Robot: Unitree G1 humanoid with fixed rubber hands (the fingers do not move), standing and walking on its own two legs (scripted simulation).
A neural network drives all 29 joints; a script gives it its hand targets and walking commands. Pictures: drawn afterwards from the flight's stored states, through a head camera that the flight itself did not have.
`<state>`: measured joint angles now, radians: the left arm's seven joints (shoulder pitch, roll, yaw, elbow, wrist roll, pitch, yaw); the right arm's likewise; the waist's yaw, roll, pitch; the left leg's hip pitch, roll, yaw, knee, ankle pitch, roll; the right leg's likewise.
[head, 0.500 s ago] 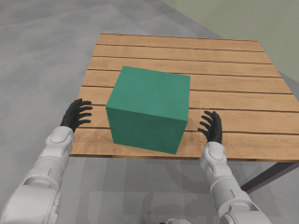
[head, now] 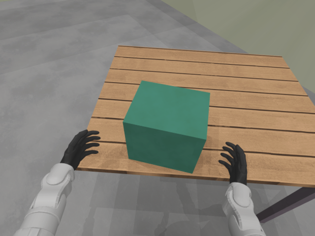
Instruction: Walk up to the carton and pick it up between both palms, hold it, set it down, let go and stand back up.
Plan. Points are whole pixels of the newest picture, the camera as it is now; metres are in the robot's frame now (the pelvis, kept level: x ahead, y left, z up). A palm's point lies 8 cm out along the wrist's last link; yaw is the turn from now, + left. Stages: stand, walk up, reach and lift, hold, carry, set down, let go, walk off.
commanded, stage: set down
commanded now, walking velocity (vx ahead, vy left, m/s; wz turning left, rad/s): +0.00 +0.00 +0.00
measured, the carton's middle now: (167, 127) +0.42 -0.05 -0.02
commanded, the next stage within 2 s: none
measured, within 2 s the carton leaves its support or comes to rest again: neither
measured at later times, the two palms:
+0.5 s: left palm (52, 185) +0.23 +0.24 +0.03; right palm (243, 200) +0.18 -0.20 +0.01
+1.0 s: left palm (44, 201) +0.20 +0.25 +0.03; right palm (240, 196) +0.19 -0.20 +0.01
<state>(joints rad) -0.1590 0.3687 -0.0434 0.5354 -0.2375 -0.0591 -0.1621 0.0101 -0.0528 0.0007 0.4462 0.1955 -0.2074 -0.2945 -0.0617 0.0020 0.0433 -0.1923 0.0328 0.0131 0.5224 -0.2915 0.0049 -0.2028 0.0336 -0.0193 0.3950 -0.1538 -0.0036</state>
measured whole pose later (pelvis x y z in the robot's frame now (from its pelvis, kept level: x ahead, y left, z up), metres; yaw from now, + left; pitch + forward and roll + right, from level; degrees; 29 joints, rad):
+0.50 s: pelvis +0.01 +0.00 +0.00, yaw +0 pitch -7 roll -2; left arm 0.19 0.44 -0.02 0.17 -0.28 0.00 -0.17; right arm 0.39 -0.03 0.02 0.03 0.15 -0.05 -0.31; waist -0.02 0.02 0.11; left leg -0.04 0.02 0.02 0.45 -0.29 0.01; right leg -0.06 0.03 -0.01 0.35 -0.16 0.00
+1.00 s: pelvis +0.02 +0.01 +0.00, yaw +1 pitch -8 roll -2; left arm 0.36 0.41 -0.03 0.01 -0.24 -0.01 -0.11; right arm 0.44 -0.03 -0.05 -0.05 0.16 0.07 -0.23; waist 0.02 0.01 0.12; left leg -0.02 0.01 0.01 0.45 -0.31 0.02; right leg -0.03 0.02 0.00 0.34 -0.18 0.01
